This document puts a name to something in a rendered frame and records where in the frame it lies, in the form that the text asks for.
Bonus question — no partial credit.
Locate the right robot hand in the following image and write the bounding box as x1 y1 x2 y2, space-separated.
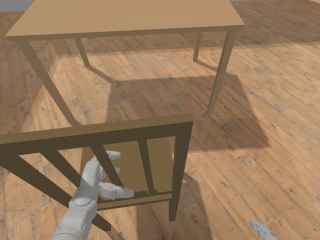
249 219 278 240

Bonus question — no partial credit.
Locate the table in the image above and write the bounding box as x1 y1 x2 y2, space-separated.
4 0 245 123

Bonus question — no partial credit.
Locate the left robot hand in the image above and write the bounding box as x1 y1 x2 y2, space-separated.
80 150 134 200

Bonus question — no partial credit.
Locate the robot left forearm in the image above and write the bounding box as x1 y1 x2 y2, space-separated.
51 185 98 240

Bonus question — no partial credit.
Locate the chair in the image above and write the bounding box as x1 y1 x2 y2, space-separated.
0 113 194 232

